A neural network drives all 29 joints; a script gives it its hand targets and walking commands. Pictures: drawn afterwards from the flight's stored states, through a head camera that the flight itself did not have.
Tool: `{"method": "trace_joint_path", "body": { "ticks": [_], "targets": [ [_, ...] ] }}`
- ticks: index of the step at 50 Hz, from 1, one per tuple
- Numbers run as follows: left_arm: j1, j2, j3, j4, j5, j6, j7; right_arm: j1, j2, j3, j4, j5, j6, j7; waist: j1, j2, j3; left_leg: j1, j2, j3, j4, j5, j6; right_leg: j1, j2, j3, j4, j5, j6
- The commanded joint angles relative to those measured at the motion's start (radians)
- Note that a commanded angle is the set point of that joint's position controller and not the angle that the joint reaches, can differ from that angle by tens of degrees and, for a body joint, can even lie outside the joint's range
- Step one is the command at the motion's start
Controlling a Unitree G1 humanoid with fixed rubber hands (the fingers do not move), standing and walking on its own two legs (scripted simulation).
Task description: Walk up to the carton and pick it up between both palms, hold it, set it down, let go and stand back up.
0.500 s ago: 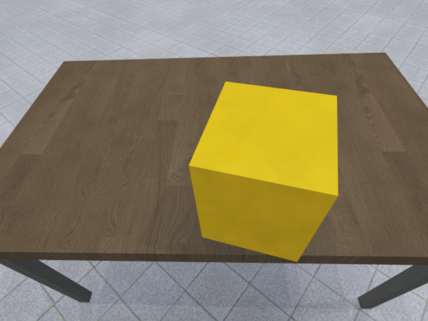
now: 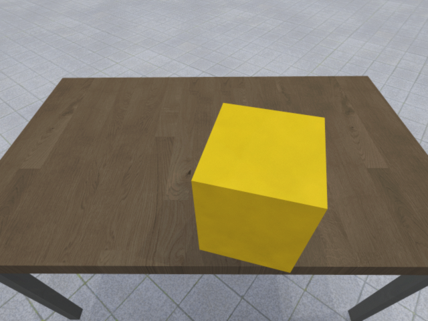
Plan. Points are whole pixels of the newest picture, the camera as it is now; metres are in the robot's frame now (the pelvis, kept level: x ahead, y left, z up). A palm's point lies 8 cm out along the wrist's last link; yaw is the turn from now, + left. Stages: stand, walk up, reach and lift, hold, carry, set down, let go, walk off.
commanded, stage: walk up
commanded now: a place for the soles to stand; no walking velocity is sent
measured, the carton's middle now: (257, 188) +0.39 -0.06 +0.03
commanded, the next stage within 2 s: reach and lift in 0.72 s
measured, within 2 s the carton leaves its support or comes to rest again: neither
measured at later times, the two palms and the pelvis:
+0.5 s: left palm out of the picture +0.05 +0.26 -0.12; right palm out of the picture +0.07 -0.30 -0.13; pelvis +0.00 -0.02 +0.00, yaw +0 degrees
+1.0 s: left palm out of the picture +0.17 +0.21 -0.12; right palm out of the picture +0.14 -0.28 -0.12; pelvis -0.01 -0.03 -0.02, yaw -1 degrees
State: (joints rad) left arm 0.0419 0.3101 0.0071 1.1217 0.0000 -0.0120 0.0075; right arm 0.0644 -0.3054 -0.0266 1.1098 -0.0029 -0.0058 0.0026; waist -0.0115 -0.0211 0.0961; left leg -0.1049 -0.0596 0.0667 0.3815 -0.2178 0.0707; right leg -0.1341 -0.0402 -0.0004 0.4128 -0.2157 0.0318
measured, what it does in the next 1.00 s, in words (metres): stands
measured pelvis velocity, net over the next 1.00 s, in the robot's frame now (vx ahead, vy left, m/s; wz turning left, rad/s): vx -0.01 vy -0.03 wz -0.01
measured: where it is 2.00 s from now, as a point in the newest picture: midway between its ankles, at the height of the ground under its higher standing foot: outside the picture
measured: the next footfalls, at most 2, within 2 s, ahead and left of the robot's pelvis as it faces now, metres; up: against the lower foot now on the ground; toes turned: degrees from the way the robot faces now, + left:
none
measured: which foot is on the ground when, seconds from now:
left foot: down 0.00-1.00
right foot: down 0.00-1.00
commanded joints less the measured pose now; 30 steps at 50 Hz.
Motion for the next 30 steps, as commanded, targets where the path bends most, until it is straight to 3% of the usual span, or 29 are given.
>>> {"method": "trace_joint_path", "body": {
  "ticks": [1, 3, 4, 6, 7, 8, 12, 13, 17, 20, 21, 22, 24, 26, 29, 30],
  "targets": [
    [-0.017, 0.221, 0.046, -0.043, 0.004, -0.026, 0.013, -0.070, -0.227, -0.039, -0.058, -0.006, -0.022, -0.005, 0.018, 0.053, -0.148, 0.023, 0.184, -0.153, -0.124, 0.124, -0.039, 0.051, -0.088, 0.069, -0.072, 0.157, -0.054],
    [-0.030, 0.235, 0.044, -0.046, 0.004, -0.029, 0.013, -0.075, -0.242, -0.045, -0.049, -0.005, -0.022, -0.007, 0.012, 0.010, -0.087, 0.003, 0.194, -0.171, -0.147, 0.088, -0.036, 0.003, -0.077, 0.074, -0.084, 0.098, -0.052],
    [-0.020, 0.227, 0.046, -0.037, 0.004, -0.028, 0.011, -0.053, -0.241, -0.042, -0.047, -0.008, -0.023, -0.009, 0.008, 0.039, -0.110, 0.024, 0.194, -0.183, -0.159, 0.105, -0.051, 0.009, -0.082, 0.066, -0.094, 0.104, -0.057],
    [-0.025, 0.221, 0.044, -0.033, 0.008, -0.033, 0.011, -0.066, -0.231, -0.037, -0.036, -0.005, -0.024, -0.004, 0.016, 0.017, -0.088, -0.004, 0.189, -0.175, -0.151, 0.052, -0.042, 0.019, -0.090, 0.084, -0.106, 0.119, -0.055],
    [-0.010, 0.224, 0.041, -0.041, 0.005, -0.038, 0.009, -0.048, -0.229, -0.039, -0.039, -0.004, -0.025, -0.004, 0.007, 0.020, -0.109, 0.023, 0.186, -0.168, -0.146, 0.092, -0.048, 0.016, -0.095, 0.079, -0.102, 0.128, -0.056],
    [-0.011, 0.223, 0.041, -0.039, 0.012, -0.041, 0.011, -0.059, -0.229, -0.039, -0.046, -0.007, -0.024, 0.001, 0.022, 0.001, -0.104, 0.025, 0.181, -0.164, -0.136, 0.109, -0.040, 0.016, -0.098, 0.095, -0.121, 0.158, -0.063],
    [-0.016, 0.227, 0.037, -0.033, 0.008, -0.046, 0.016, -0.052, -0.233, -0.042, -0.042, -0.005, -0.020, 0.002, 0.003, 0.011, -0.093, 0.059, 0.173, -0.161, -0.127, 0.095, -0.048, -0.028, -0.109, 0.112, -0.152, 0.179, -0.063],
    [-0.010, 0.231, 0.047, -0.035, 0.010, -0.045, 0.018, -0.034, -0.224, -0.043, -0.036, -0.005, -0.018, 0.001, 0.009, -0.031, -0.107, 0.032, 0.173, -0.162, -0.128, 0.073, -0.043, 0.001, -0.107, 0.104, -0.142, 0.140, -0.067],
    [0.007, 0.237, 0.042, -0.036, 0.011, -0.046, 0.020, -0.050, -0.238, -0.046, -0.023, -0.007, -0.017, 0.002, 0.011, 0.031, -0.127, 0.057, 0.184, -0.159, -0.132, 0.118, -0.047, 0.011, -0.107, 0.106, -0.134, 0.187, -0.063],
    [0.000, 0.238, 0.041, -0.029, 0.012, -0.043, 0.019, -0.040, -0.227, -0.047, -0.027, -0.007, -0.016, 0.000, 0.017, -0.025, -0.082, 0.050, 0.180, -0.175, -0.142, 0.075, -0.044, -0.015, -0.110, 0.114, -0.158, 0.115, -0.063],
    [0.026, 0.228, 0.040, -0.031, 0.012, -0.045, 0.019, -0.046, -0.239, -0.045, -0.026, -0.014, -0.018, 0.001, 0.011, -0.024, -0.095, 0.064, 0.186, -0.156, -0.139, 0.068, -0.044, -0.031, -0.104, 0.114, -0.155, 0.119, -0.066],
    [0.030, 0.235, 0.041, -0.034, 0.009, -0.043, 0.018, -0.036, -0.234, -0.045, -0.026, -0.010, -0.016, -0.001, 0.009, 0.022, -0.080, 0.042, 0.178, -0.167, -0.143, 0.077, -0.044, -0.026, -0.103, 0.108, -0.155, 0.126, -0.062],
    [-0.001, 0.233, 0.043, -0.038, 0.008, -0.045, 0.019, -0.028, -0.226, -0.043, -0.020, -0.004, -0.020, 0.002, 0.008, -0.012, -0.094, 0.032, 0.187, -0.175, -0.150, 0.099, -0.042, -0.002, -0.096, 0.101, -0.145, 0.125, -0.061],
    [0.020, 0.235, 0.040, -0.043, 0.012, -0.046, 0.018, -0.038, -0.245, -0.048, -0.025, -0.009, -0.020, 0.001, 0.011, 0.008, -0.131, 0.080, 0.189, -0.157, -0.130, 0.155, -0.046, -0.010, -0.097, 0.096, -0.142, 0.194, -0.059],
    [0.028, 0.225, 0.040, -0.036, 0.009, -0.046, 0.020, -0.039, -0.220, -0.041, -0.031, -0.006, -0.020, 0.002, 0.015, 0.011, -0.126, 0.060, 0.197, -0.174, -0.128, 0.163, -0.046, 0.007, -0.096, 0.094, -0.139, 0.177, -0.058],
    [0.036, 0.231, 0.040, -0.044, 0.007, -0.048, 0.021, -0.037, -0.223, -0.041, -0.039, -0.007, -0.019, 0.001, 0.012, -0.019, -0.108, 0.057, 0.184, -0.173, -0.124, 0.131, -0.045, -0.001, -0.093, 0.103, -0.155, 0.159, -0.059]
  ]
}}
